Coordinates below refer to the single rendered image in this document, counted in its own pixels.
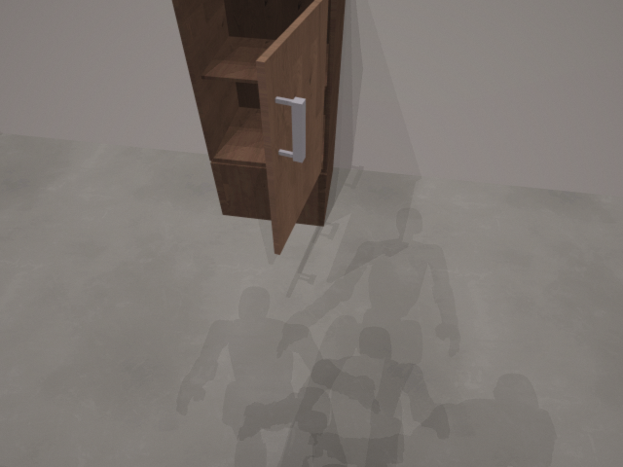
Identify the handle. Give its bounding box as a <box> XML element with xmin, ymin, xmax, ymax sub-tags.
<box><xmin>275</xmin><ymin>96</ymin><xmax>306</xmax><ymax>163</ymax></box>

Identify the cupboard door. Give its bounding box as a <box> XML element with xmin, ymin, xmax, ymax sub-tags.
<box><xmin>256</xmin><ymin>0</ymin><xmax>328</xmax><ymax>255</ymax></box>

